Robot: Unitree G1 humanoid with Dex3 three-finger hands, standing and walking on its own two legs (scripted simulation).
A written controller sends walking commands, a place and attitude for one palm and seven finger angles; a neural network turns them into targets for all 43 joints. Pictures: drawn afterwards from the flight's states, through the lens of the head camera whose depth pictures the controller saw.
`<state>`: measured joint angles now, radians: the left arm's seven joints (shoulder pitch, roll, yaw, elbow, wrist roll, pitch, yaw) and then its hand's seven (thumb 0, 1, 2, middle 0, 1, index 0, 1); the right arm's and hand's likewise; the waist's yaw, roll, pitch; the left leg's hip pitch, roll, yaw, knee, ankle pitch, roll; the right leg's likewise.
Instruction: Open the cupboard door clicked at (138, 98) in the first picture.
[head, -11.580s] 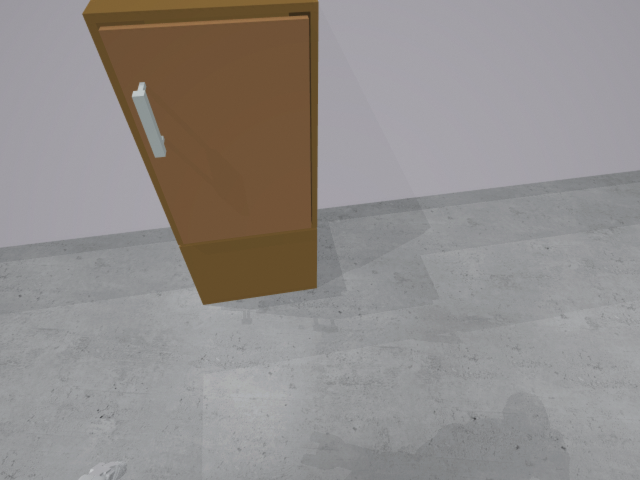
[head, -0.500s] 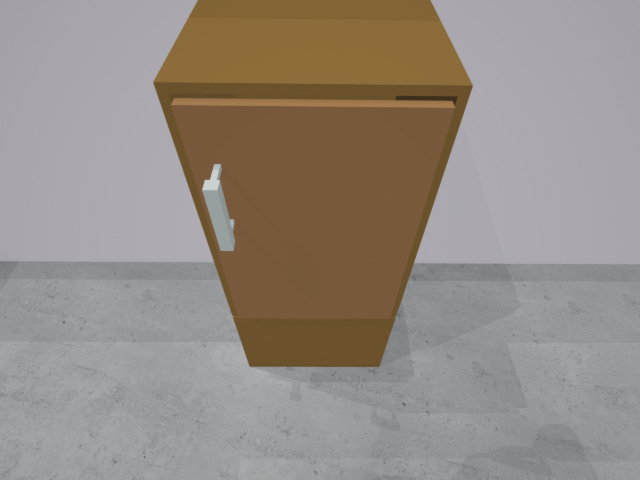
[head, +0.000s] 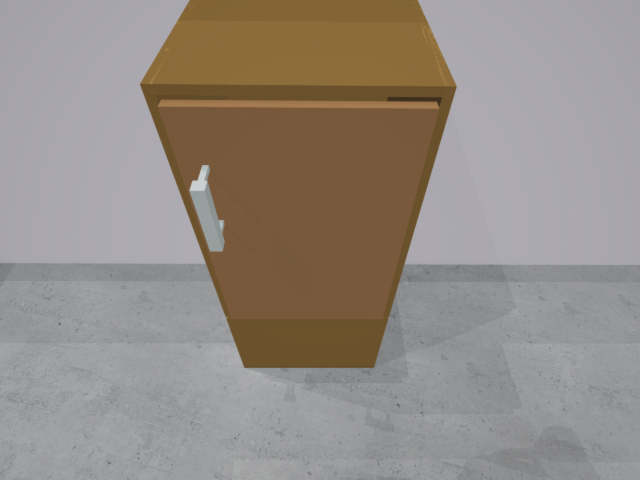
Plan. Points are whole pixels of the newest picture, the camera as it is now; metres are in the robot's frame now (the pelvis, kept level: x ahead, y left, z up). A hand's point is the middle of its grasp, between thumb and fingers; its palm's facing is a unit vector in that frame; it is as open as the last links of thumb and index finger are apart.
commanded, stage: raise the hand with hooked fingers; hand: left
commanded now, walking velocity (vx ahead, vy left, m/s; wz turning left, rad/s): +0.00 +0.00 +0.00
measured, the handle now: (211, 209) +0.50 +0.21 +0.02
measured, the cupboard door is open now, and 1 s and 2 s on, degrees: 0 0 0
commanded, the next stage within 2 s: none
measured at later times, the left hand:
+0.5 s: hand (151, 469) +0.14 +0.21 -0.05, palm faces +0.11 -0.99 -0.04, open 9.3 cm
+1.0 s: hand (114, 408) +0.20 +0.26 -0.01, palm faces +0.06 -1.00 -0.05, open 12.3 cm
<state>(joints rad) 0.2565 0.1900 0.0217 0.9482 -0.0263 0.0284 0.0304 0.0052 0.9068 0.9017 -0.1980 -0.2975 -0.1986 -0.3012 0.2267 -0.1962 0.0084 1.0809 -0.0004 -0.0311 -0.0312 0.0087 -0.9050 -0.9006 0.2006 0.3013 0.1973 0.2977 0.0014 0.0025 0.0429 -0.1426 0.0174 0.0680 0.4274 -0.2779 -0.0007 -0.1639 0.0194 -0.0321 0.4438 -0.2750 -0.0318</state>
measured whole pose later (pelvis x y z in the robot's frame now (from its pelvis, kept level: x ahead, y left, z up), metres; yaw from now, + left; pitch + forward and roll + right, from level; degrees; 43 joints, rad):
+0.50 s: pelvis -0.06 -0.02 -0.09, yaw +3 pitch +12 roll -1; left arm 0.31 0.24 0.23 0.13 -0.30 -0.45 -0.34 0.01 0.47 0.72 -0.23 -0.58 -0.23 -0.58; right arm 0.17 -0.25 0.00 0.52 0.03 -0.26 -0.07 0.01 -0.90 -0.90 0.20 0.30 0.20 0.30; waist 0.04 0.00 -0.10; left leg -0.87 0.03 -0.04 1.17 -0.51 -0.02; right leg -0.84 0.01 -0.13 1.13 -0.51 -0.07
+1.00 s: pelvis -0.05 +0.02 -0.06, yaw +2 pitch +12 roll -2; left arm 0.20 0.31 0.30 0.16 -0.33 -0.34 -0.37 0.00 -0.11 0.47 -0.27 -0.95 -0.27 -0.95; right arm 0.27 -0.28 0.01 0.57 0.03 -0.24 -0.07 0.02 -0.90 -0.90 0.20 0.30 0.20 0.30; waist -0.01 0.02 -0.09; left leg -0.74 0.01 0.01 1.00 -0.47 0.04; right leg -0.71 -0.01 -0.08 0.95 -0.44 -0.01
